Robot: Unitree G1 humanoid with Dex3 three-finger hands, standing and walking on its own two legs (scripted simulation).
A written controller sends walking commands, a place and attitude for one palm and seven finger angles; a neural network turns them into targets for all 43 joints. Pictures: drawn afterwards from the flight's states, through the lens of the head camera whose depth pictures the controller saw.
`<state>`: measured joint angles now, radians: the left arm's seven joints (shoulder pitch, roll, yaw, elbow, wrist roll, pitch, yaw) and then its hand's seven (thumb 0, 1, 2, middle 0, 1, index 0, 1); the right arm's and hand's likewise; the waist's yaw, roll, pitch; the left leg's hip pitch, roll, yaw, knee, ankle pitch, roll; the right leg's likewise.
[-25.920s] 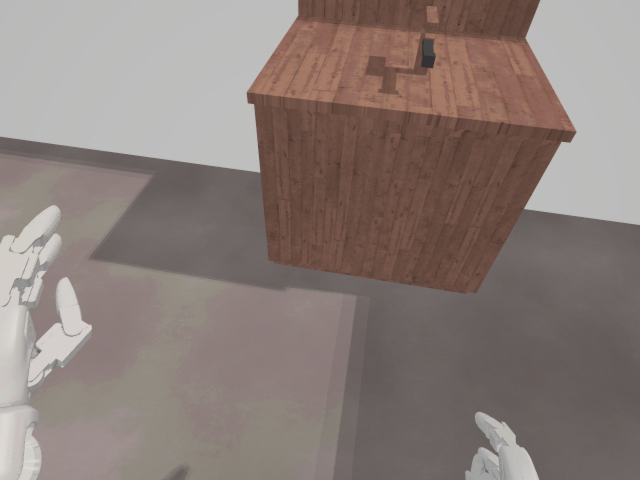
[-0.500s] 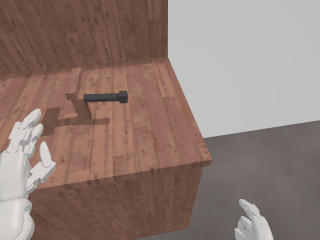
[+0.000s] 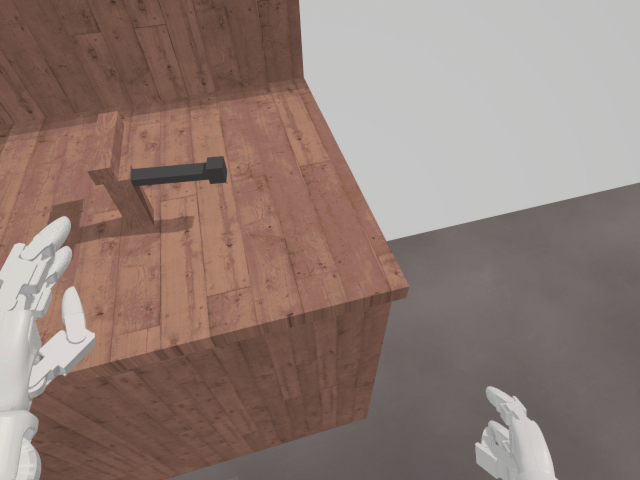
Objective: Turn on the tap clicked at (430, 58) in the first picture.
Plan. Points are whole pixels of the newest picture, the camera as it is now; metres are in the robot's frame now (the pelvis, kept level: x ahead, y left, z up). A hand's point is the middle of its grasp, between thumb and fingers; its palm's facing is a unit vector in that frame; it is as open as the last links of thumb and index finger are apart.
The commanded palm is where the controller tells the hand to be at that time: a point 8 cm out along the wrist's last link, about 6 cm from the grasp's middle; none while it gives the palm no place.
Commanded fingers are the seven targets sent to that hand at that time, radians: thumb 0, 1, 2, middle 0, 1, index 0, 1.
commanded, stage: step back with the hand held close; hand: left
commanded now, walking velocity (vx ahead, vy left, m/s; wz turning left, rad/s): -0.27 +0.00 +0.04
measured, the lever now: (216, 170) +0.51 +0.20 +0.11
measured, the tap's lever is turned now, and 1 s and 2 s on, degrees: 81 81 81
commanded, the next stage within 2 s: stop stepping back and stand still in 1.02 s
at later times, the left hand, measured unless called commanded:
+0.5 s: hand (14, 427) +0.13 +0.25 +0.16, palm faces +0.43 -0.82 -0.37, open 7.4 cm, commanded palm +0.08 +0.29 +0.18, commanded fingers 0.00 0.90 0.90 -0.20 -0.30 -0.20 -0.30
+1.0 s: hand out of the picture +0.06 +0.25 +0.17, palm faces +0.46 -0.82 -0.34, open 7.4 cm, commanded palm +0.01 +0.28 +0.18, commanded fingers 0.00 0.90 0.90 -0.20 -0.30 -0.20 -0.30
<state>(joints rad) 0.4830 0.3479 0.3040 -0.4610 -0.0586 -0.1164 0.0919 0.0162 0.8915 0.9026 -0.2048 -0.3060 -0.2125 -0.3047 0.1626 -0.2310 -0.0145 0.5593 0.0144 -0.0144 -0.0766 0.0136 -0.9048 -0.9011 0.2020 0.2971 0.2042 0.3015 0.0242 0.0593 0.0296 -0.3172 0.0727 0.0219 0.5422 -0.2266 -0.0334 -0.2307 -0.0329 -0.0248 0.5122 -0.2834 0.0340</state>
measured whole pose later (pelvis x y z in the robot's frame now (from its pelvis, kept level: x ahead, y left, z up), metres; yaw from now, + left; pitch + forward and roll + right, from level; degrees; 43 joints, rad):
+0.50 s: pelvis -0.08 +0.01 -0.01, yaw +1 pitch +0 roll -2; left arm 0.47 0.35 0.32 -0.53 -0.05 -0.16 0.16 0.02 0.89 0.90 -0.21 -0.31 -0.21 -0.30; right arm 0.19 -0.20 0.02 0.60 0.00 -0.09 -0.09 0.01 -0.90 -0.90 0.20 0.30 0.21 0.30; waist 0.02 0.04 0.03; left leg -0.48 0.05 -0.01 0.64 -0.23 -0.01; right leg -0.38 -0.04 -0.03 0.60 -0.22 0.04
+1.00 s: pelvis -0.14 -0.01 -0.01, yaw +2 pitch -1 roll -1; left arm 0.44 0.36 0.36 -0.55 -0.06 -0.17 0.17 0.02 0.89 0.90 -0.20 -0.31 -0.21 -0.30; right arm 0.19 -0.15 0.00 0.62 -0.01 -0.13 -0.05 0.01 -0.90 -0.90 0.20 0.30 0.21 0.30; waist 0.02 0.00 0.05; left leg -0.43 0.07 -0.01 0.55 -0.11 -0.03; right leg -0.41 0.05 0.00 0.86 -0.46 0.01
